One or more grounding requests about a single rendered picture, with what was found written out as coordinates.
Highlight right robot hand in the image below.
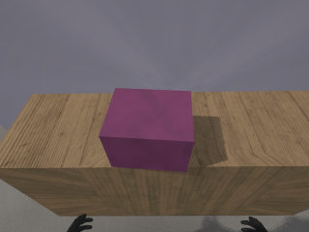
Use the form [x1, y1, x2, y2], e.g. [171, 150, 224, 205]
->
[240, 217, 267, 232]

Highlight left robot hand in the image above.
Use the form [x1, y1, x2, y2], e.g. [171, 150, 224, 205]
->
[67, 214, 93, 232]

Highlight carton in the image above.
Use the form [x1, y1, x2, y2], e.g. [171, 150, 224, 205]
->
[98, 88, 194, 172]

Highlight pedestal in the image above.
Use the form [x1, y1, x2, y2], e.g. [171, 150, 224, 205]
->
[0, 90, 309, 217]

